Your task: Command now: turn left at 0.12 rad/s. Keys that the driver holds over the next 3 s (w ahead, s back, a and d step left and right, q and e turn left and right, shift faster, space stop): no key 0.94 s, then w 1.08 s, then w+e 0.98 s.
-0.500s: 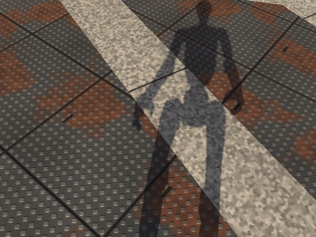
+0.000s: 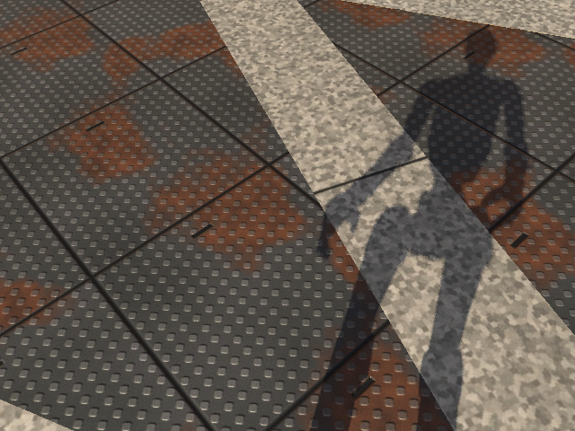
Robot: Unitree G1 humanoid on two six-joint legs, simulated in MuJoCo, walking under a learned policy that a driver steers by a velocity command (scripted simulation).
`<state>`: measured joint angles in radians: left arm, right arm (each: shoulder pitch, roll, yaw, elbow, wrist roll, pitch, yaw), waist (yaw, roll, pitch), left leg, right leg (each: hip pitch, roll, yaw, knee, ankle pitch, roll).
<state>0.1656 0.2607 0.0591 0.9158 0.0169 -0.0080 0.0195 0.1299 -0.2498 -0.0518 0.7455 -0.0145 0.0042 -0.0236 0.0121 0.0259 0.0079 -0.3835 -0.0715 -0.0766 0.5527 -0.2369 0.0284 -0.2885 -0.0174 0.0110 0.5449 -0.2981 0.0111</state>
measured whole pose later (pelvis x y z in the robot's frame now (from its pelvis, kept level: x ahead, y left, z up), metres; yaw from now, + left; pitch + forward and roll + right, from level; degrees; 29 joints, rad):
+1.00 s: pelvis +0.03 -0.02 +0.00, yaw +1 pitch -2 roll +0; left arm 0.24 0.22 0.02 1.06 0.00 -0.02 0.03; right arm 0.17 -0.22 -0.05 1.04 0.00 0.01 -0.04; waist 0.01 0.00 0.03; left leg -0.26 -0.02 -0.06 0.54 -0.26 0.00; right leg -0.16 0.01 -0.02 0.52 -0.33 -0.02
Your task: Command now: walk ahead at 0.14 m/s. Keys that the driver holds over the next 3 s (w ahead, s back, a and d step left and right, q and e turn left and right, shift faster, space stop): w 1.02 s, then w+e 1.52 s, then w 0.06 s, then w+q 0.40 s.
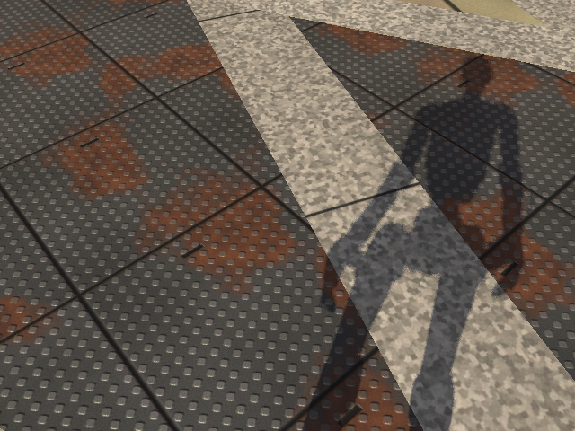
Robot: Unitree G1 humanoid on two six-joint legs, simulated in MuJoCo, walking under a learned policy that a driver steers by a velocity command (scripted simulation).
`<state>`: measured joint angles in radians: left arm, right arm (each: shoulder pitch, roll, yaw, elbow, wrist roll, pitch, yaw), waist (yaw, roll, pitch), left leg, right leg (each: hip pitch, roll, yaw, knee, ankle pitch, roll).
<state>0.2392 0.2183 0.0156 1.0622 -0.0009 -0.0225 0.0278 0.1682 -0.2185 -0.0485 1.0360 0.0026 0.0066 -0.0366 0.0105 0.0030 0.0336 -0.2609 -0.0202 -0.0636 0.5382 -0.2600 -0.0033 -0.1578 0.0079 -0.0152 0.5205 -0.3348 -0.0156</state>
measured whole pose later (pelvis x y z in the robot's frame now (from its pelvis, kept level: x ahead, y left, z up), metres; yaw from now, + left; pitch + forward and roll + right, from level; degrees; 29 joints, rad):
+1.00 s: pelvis +0.45 -0.01 +0.01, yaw +0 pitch +1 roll -2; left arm 0.33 0.24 0.05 0.99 0.00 -0.10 -0.02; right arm 0.14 -0.28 -0.06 0.91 0.01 -0.08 -0.02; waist 0.05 0.04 0.01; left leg -0.69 0.15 -0.04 0.96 -0.12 0.02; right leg -0.13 0.08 -0.07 0.26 -0.15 -0.08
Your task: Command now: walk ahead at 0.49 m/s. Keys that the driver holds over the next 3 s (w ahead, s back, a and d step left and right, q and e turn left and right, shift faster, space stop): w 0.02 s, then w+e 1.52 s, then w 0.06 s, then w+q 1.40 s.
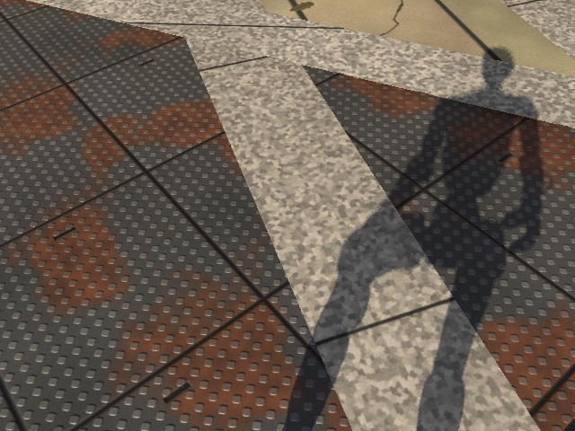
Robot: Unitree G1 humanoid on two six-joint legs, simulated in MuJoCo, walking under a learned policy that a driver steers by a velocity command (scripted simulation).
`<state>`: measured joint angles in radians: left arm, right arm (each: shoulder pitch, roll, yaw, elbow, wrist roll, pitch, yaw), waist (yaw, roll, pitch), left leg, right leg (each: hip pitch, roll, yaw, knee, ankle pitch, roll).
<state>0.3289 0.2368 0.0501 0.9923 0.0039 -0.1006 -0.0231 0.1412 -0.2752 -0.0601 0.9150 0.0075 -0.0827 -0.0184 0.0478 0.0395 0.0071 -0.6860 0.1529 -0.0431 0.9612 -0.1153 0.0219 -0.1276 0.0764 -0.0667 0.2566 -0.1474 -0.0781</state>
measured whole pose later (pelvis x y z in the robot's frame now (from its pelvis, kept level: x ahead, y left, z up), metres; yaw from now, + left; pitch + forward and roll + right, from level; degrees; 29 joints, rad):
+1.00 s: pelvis +0.52 -0.08 +0.00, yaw -30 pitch +2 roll +1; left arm 0.30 0.26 0.08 0.77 -0.01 -0.06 -0.02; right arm 0.09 -0.30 -0.07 0.80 -0.01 -0.11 -0.01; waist 0.03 0.03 0.05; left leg -0.60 0.11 -0.06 1.06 -0.28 -0.02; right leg -0.25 0.10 0.04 0.39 -0.17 -0.11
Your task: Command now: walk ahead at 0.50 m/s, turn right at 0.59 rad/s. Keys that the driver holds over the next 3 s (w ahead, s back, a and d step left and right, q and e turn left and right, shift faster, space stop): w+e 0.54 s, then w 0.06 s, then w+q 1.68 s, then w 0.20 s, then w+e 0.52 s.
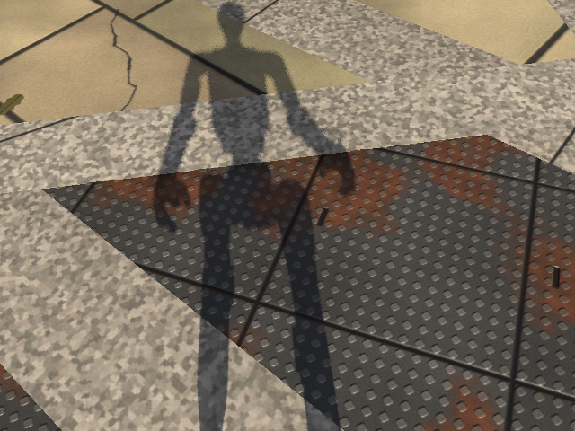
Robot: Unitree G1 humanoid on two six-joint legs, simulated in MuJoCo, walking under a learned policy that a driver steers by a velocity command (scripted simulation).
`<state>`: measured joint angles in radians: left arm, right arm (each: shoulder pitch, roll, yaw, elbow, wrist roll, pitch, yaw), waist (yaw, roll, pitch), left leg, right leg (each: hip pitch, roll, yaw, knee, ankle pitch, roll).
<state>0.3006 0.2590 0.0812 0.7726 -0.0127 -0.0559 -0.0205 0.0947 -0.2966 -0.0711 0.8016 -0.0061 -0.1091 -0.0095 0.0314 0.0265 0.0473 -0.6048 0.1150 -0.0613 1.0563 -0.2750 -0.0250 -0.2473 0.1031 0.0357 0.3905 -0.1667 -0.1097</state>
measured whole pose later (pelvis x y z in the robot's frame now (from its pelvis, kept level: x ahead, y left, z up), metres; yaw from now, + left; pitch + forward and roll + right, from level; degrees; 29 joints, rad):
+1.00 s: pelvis +0.51 -0.10 +0.00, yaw -16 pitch +1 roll -1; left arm 0.27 0.25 0.07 0.75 0.01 -0.09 -0.02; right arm 0.23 -0.32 -0.07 0.84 0.03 -0.04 0.01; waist 0.01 0.05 0.02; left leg -0.60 0.11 -0.04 1.14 -0.28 -0.01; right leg -0.20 0.00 -0.13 0.37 -0.19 -0.04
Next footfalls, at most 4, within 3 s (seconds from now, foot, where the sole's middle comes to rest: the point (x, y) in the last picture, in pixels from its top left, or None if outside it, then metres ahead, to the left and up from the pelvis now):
0.28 left None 0.36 0.14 -0.78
0.78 right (417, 401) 0.52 -0.22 -0.78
1.30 left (333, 274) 0.87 -0.03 -0.78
1.80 right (392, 189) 1.16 -0.21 -0.78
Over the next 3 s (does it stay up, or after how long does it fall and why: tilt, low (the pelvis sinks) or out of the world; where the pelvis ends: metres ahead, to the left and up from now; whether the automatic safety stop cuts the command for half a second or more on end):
stays up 1.60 0.15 -0.01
